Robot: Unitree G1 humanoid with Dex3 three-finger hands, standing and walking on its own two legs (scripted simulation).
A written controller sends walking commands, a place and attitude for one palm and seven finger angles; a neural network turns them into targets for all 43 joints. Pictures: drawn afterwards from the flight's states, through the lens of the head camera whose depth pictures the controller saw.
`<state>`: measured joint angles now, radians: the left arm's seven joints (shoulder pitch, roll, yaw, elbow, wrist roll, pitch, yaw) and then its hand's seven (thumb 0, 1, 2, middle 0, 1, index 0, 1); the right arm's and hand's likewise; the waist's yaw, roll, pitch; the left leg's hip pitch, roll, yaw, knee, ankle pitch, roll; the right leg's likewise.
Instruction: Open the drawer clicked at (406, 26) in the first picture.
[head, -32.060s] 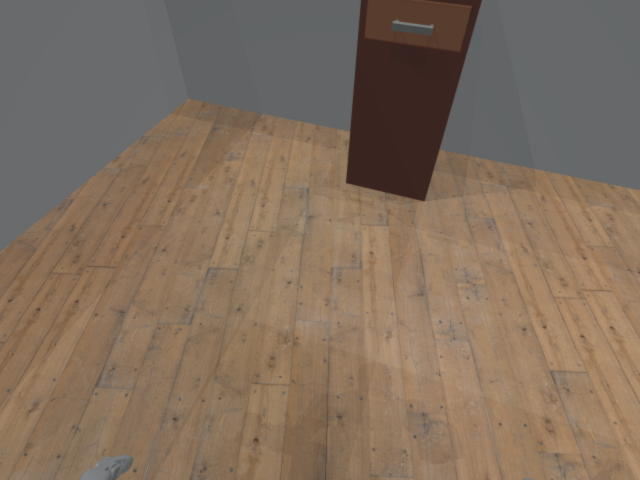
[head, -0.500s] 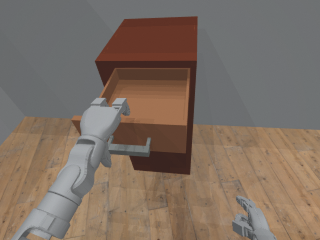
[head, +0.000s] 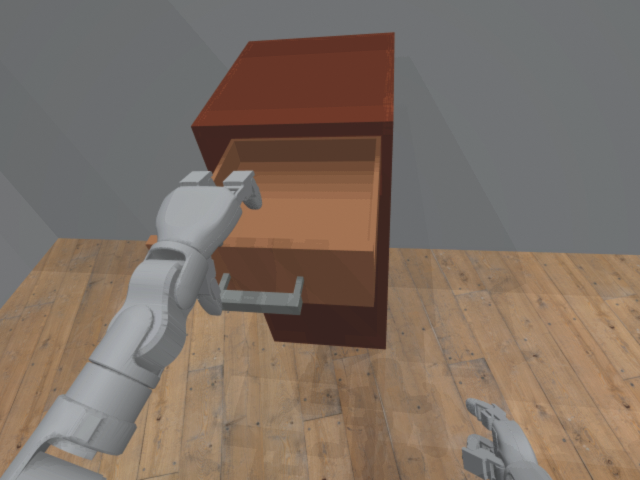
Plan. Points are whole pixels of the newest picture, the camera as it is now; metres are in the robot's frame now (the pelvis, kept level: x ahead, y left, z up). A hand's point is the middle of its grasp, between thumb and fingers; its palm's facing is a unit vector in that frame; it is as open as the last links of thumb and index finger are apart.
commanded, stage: draw the hand back to the body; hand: left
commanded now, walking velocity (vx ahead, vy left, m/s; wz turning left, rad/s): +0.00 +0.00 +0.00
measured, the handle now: (259, 291) +0.38 +0.16 +0.00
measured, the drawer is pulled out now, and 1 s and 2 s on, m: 0.29 0.29 0.29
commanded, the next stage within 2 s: step back with the hand held close in 1.60 s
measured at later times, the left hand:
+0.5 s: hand (170, 297) +0.27 +0.21 +0.13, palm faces +0.07 -0.06 -1.00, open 13.8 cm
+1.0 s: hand (122, 314) +0.22 +0.21 +0.18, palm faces +0.37 -0.88 -0.30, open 12.2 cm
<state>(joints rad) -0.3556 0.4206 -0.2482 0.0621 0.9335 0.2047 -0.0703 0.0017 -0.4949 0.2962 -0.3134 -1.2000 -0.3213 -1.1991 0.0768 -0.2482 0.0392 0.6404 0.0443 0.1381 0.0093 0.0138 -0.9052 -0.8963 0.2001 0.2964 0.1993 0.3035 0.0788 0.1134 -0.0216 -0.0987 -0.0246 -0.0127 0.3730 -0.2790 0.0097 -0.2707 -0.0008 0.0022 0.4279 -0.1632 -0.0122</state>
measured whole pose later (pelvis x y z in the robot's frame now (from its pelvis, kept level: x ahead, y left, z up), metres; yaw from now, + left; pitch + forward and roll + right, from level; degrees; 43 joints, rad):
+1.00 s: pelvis +0.00 -0.01 +0.00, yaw +1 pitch -4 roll -1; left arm 0.32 0.30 0.25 -0.41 -0.05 -0.17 0.10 0.00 -0.10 0.47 -0.28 -0.94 -0.28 -0.94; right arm 0.20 -0.22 0.03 0.64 -0.01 -0.13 -0.07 0.01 -0.90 -0.90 0.20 0.30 0.20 0.30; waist 0.05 0.04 0.05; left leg -0.03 0.01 -0.03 0.42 -0.31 -0.01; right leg -0.16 0.03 -0.02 0.41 -0.17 -0.02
